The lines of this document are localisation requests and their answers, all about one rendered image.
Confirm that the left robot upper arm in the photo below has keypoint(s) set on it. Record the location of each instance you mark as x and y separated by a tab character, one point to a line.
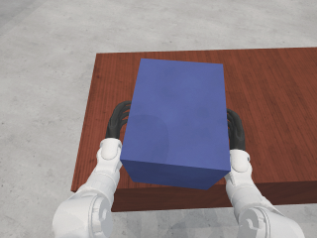
85	217

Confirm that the left robot forearm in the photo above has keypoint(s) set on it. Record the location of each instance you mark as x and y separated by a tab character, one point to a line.
104	179

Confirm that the pedestal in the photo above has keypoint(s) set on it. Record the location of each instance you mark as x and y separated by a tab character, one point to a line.
274	92

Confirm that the right robot forearm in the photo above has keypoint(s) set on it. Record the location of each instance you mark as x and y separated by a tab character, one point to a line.
240	187

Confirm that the right robot hand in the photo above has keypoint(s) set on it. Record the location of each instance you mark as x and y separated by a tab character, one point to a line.
236	131

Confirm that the right robot upper arm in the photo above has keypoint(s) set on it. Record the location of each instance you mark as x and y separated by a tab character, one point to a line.
257	222

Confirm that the carton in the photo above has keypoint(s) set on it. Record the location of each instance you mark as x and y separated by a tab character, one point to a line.
177	129

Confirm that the left robot hand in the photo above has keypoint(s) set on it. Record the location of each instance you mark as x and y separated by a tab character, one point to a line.
116	121

